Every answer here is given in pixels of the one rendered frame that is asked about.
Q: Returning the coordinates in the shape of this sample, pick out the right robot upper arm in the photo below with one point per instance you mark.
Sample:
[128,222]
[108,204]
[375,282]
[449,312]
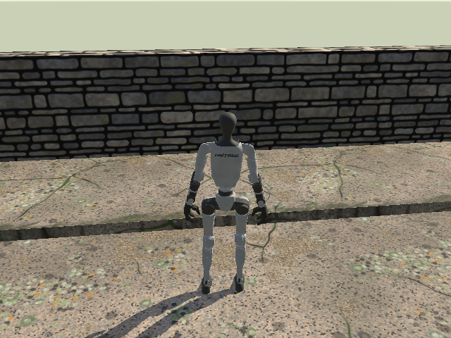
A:
[248,150]

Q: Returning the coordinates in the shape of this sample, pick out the robot left forearm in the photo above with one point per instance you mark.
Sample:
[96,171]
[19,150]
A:
[194,186]

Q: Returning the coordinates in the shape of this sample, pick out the left robot hand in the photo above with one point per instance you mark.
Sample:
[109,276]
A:
[188,212]

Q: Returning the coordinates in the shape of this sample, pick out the right robot hand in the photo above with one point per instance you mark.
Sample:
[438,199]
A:
[264,214]

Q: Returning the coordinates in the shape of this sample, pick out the robot right forearm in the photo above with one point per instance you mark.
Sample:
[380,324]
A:
[259,193]

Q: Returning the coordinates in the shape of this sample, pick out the left robot upper arm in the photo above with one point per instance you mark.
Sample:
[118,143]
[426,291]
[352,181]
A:
[204,149]

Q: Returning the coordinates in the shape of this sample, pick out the robot left thigh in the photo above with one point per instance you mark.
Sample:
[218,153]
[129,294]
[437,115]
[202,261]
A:
[208,216]

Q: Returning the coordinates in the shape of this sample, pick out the robot left shin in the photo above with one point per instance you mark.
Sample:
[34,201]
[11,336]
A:
[206,260]

